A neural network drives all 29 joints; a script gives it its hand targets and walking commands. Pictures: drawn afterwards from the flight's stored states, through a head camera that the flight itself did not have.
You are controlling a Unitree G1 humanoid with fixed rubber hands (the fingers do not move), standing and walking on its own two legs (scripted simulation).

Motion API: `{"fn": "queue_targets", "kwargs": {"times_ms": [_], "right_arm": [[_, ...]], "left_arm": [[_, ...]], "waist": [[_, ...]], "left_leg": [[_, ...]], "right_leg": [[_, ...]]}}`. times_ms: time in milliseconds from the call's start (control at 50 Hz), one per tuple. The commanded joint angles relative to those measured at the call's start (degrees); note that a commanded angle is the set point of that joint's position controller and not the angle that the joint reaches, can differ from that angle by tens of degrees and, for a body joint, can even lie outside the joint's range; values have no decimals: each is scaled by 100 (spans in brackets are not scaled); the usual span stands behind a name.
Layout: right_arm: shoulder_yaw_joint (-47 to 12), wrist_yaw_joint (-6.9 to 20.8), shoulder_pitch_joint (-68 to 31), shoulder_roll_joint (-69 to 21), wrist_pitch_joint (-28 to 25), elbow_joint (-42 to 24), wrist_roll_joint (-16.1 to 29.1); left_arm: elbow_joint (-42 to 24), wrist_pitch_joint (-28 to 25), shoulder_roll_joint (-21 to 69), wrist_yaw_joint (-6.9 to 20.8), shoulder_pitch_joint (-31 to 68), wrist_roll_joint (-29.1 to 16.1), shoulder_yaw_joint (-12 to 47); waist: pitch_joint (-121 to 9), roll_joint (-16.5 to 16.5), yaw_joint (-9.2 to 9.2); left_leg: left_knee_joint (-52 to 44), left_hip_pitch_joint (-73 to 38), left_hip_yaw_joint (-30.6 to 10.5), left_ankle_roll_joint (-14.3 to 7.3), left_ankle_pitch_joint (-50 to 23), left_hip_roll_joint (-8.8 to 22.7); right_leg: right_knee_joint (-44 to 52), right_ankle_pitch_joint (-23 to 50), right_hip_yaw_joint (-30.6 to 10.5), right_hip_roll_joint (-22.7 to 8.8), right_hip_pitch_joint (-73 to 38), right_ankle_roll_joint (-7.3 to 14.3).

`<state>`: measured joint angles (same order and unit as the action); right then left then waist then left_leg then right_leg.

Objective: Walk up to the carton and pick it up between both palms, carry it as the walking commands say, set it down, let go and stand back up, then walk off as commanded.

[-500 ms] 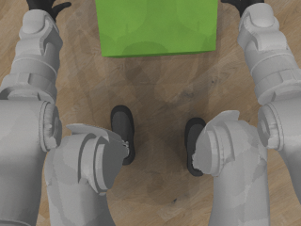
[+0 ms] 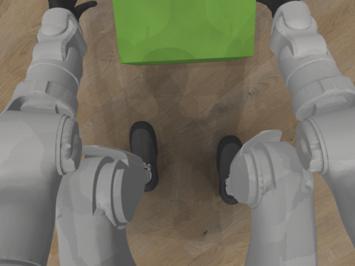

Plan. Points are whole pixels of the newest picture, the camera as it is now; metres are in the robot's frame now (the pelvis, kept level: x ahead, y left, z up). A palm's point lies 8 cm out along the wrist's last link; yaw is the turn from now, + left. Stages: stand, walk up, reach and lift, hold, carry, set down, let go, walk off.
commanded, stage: reach and lift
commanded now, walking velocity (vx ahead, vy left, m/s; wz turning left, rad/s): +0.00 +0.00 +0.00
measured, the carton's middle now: (183, 24) +0.51 +0.01 -0.27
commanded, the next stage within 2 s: none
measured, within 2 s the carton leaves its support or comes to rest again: leaves its support in 0.96 s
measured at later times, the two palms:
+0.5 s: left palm (87, 5) +0.53 +0.17 -0.19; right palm (282, 2) +0.53 -0.16 -0.19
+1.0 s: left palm (72, 2) +0.53 +0.19 -0.17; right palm out of the picture +0.53 -0.14 -0.18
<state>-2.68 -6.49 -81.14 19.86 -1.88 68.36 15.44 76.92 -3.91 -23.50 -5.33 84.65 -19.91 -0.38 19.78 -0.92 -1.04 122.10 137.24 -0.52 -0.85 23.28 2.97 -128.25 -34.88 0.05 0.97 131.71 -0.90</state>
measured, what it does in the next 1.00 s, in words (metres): stands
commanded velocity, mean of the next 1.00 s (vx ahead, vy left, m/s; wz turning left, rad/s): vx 0.00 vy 0.00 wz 0.00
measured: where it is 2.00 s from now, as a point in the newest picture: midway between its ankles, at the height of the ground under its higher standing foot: (187, 174)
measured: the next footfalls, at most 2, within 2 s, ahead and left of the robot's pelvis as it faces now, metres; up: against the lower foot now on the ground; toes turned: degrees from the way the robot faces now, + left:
none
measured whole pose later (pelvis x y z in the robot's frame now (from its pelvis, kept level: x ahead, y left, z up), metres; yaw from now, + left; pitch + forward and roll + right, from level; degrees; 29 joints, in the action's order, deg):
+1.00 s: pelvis +0.00 -0.01 -0.01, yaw +0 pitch +37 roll +0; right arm 0.5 -7.1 -81.1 16.5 4.2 67.3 10.9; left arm 75.7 1.7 -20.6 -6.9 85.0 -15.4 -1.6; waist 17.8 0.7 -2.2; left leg 124.6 137.1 -1.4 0.3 24.4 3.2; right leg -130.7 -35.2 0.4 2.2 132.4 0.0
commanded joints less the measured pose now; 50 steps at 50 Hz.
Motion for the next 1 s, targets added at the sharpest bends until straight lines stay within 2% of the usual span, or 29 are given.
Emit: {"fn": "queue_targets", "kwargs": {"times_ms": [0, 260, 320, 420, 500, 540, 640, 780, 840, 980], "right_arm": [[-4, 7, -1155, 143, -126, -458, 9], [-487, 41, -1503, -543, -211, -520, 231], [-662, 93, -1647, -896, -229, -574, 281], [-892, 314, -2102, -1965, -189, -635, 239], [-1070, 701, -2729, -3398, -81, -767, 121], [-1003, 873, -2912, -3802, -17, -799, 11], [-786, 1172, -3057, -4406, 115, -982, -196], [-616, 1401, -3038, -4934, 250, -1271, -353], [-688, 1429, -3078, -5113, 289, -1517, -343], [-852, 1300, -3165, -5469, 318, -2034, -244]], "left_arm": [[-369, -120, 20, -38, 610, 43, -31], [-176, -242, 461, -135, 737, 324, -76], [-219, -268, 840, -73, 913, 284, 86], [-273, -243, 1848, 158, 1374, 348, 278], [-338, -134, 3215, 553, 1932, 509, 404], [-356, -43, 3653, 732, 2056, 613, 355], [-593, 166, 4384, 1023, 2105, 758, 261], [-978, 316, 4920, 1189, 1951, 802, 130], [-1209, 333, 5122, 1217, 1976, 707, 214], [-1943, 385, 5601, 1241, 2417, 211, 749]], "waist": [[-6118, 259, -1], [-6080, 380, -368], [-6053, 372, -361], [-5940, 339, -409], [-5802, 280, -497], [-5669, 240, -520], [-5533, 251, -487], [-5624, 394, -480], [-5970, 447, -460], [-7348, 438, -227]], "left_leg": [[-414, -4095, -80, 143, -1231, -293], [-464, -4050, -8, 82, -1261, -368], [-477, -3991, 9, 73, -1258, -393], [-476, -3854, 32, 66, -1199, -443], [-412, -3717, 93, 56, -1153, -516], [-361, -3642, 129, 47, -1096, -553], [-262, -3657, 200, 10, -1074, -621], [-142, -3761, 267, -39, -1360, -667], [-93, -3880, 302, -48, -1555, -682], [-99, -4223, 377, 2, -1931, -714]], "right_leg": [[1333, 1347, -38, 108, -2195, -51], [1387, 1402, -106, 262, -2204, -76], [1412, 1459, -121, 300, -2241, -59], [1394, 1455, -141, 385, -2193, -22], [1313, 1410, -146, 495, -2072, 26], [1263, 1342, -126, 541, -1938, 57], [1184, 1276, -24, 604, -1726, 98], [1078, 1454, 71, 667, -1645, 118], [1055, 1634, 96, 678, -1822, 116], [1068, 2225, 217, 715, -2754, 100]]}}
